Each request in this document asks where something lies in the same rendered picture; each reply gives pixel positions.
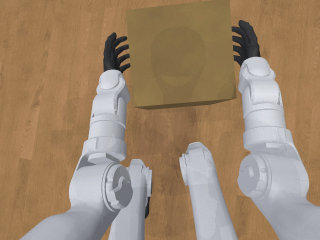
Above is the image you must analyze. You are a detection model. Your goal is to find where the robot right thigh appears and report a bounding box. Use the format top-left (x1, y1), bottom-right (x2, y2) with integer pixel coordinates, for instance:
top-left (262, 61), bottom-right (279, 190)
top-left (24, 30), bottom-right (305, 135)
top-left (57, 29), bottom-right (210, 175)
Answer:
top-left (179, 148), bottom-right (238, 240)

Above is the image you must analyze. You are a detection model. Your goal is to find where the robot left upper arm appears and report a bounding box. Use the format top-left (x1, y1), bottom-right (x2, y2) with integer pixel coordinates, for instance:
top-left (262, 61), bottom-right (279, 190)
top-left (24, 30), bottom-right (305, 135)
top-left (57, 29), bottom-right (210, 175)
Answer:
top-left (19, 162), bottom-right (133, 240)

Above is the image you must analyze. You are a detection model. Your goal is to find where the left robot foot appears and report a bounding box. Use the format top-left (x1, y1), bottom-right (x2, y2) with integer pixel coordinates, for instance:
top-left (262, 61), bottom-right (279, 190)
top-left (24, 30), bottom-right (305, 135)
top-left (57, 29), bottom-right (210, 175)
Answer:
top-left (145, 184), bottom-right (152, 219)

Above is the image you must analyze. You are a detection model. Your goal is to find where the robot right upper arm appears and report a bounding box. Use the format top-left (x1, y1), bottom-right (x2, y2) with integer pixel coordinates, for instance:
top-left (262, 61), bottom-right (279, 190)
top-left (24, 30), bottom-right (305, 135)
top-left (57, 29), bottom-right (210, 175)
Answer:
top-left (237, 152), bottom-right (320, 240)

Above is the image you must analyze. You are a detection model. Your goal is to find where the right robot forearm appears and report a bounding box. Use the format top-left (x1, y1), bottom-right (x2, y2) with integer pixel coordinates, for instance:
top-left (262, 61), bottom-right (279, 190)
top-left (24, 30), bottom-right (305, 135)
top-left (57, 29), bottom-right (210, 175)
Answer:
top-left (238, 56), bottom-right (309, 188)

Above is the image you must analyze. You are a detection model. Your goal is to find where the robot left hand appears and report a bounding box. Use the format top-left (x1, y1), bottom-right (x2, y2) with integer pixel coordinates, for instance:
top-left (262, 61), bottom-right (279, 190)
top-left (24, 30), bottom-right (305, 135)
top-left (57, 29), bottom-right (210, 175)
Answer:
top-left (103, 32), bottom-right (131, 74)

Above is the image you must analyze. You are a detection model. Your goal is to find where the carton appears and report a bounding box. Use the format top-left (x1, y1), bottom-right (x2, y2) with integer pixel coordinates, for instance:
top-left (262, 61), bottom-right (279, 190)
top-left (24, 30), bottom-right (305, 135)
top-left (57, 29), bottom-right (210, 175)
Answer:
top-left (126, 0), bottom-right (237, 110)

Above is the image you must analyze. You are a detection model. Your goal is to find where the left robot forearm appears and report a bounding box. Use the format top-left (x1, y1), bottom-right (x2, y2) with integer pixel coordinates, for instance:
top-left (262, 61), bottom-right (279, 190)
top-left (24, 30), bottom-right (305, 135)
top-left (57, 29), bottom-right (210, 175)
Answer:
top-left (69, 69), bottom-right (131, 197)

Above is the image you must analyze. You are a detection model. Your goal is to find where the robot right hand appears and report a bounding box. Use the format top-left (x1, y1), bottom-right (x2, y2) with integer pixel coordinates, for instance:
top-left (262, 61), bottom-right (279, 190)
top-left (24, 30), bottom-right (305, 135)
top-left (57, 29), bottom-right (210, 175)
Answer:
top-left (231, 20), bottom-right (261, 67)

